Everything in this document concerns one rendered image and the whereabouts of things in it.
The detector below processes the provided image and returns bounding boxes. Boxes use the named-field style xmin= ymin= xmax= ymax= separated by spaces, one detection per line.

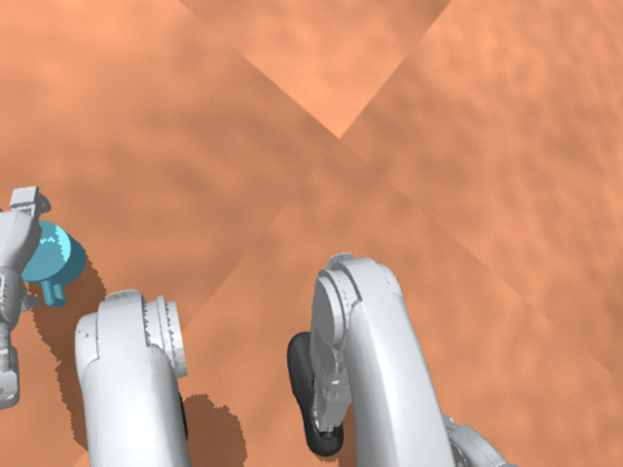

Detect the mug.
xmin=20 ymin=220 xmax=87 ymax=307

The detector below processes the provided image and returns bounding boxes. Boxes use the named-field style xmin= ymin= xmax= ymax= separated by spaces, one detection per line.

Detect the left robot hand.
xmin=0 ymin=186 xmax=52 ymax=312

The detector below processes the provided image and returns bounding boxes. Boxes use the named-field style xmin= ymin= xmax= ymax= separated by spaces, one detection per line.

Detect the left robot arm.
xmin=0 ymin=267 xmax=23 ymax=410

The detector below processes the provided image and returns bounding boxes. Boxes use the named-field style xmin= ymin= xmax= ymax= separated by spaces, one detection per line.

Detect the right robot foot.
xmin=287 ymin=332 xmax=344 ymax=456

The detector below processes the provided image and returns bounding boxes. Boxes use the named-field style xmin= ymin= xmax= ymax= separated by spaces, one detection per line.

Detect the right robot hand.
xmin=442 ymin=413 xmax=508 ymax=467

